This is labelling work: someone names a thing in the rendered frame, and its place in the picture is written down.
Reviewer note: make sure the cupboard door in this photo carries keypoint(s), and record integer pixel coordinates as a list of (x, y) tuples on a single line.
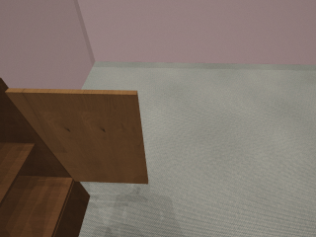
[(95, 134)]

